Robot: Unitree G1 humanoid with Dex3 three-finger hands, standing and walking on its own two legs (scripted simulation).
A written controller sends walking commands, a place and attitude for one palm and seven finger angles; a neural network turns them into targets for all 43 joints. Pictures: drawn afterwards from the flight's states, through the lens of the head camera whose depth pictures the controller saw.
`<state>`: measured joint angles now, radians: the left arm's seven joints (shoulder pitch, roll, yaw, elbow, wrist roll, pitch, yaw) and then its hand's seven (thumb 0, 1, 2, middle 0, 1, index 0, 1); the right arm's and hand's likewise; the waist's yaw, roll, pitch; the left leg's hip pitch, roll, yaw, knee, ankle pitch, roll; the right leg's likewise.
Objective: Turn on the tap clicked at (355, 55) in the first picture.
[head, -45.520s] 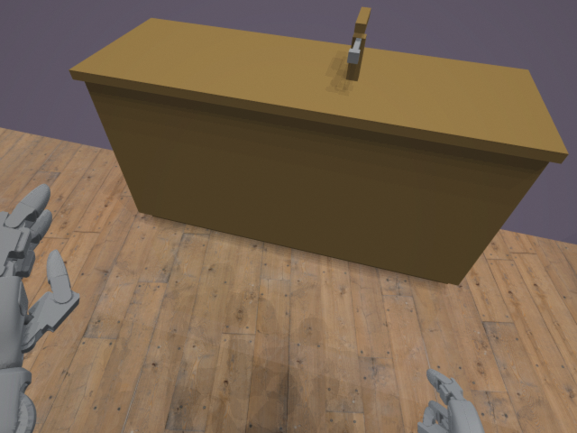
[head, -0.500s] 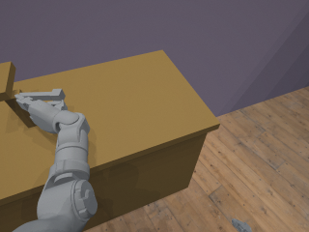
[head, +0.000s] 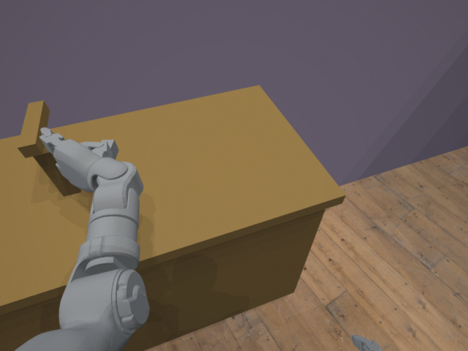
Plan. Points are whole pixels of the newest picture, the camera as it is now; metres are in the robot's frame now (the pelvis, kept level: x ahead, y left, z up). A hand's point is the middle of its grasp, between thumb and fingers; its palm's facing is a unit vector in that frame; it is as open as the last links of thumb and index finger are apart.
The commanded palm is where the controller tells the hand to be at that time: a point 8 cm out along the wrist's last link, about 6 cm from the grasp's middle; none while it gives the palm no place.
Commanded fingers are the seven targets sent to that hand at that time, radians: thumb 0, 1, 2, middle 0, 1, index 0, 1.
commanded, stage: lift the hand up off the lever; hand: left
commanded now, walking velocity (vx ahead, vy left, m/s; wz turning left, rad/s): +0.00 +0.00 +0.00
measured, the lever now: (108, 149) +0.46 +0.25 +0.11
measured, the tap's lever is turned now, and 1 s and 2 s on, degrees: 71 72 72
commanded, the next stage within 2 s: draw the hand back beside the body in 0.52 s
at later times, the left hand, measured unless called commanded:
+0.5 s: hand (99, 143) +0.42 +0.24 +0.15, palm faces +0.84 -0.54 -0.06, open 7.7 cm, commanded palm +0.38 +0.26 +0.17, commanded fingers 0.00 0.90 0.90 -0.15 -0.15 -0.15 -0.15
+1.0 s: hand (75, 171) +0.34 +0.24 +0.17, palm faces +0.38 -0.89 -0.24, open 7.7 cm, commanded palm +0.30 +0.27 +0.18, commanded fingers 0.00 0.90 0.90 -0.17 -0.21 -0.17 -0.21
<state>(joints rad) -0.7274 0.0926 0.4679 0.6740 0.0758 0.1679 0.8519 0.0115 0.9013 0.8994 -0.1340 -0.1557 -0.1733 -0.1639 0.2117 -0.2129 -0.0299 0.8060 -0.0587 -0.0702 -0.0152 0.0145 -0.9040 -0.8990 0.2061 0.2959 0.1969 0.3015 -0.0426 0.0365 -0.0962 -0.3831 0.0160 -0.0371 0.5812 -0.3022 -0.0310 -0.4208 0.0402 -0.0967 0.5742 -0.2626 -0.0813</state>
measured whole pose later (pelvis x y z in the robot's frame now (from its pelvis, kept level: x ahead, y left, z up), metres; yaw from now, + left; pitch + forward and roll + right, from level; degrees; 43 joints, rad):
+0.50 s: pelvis +0.01 +0.00 +0.00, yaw +0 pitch +4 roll +1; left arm -0.67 0.06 0.42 0.53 0.05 0.27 0.81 0.01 0.90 0.90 -0.16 -0.17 -0.18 -0.17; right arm 0.16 -0.21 -0.02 0.79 -0.04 -0.05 -0.02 0.01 -0.90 -0.90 0.21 0.30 0.20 0.30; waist 0.00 0.04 -0.09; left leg -0.30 0.01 -0.03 0.53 -0.30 -0.03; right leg -0.34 0.04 -0.09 0.53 -0.27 -0.08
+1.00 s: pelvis +0.00 +0.01 +0.01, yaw -2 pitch -4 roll +0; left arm -0.18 0.35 0.23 0.21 -0.09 -0.01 0.17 0.01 0.90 0.90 -0.14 -0.18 -0.16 -0.19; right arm 0.19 -0.24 0.00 0.68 0.05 -0.03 -0.05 0.02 -0.90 -0.90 0.20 0.30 0.20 0.30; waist 0.01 0.07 0.02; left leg -0.10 0.02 0.01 0.41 -0.25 -0.02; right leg -0.16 0.05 -0.05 0.42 -0.20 -0.07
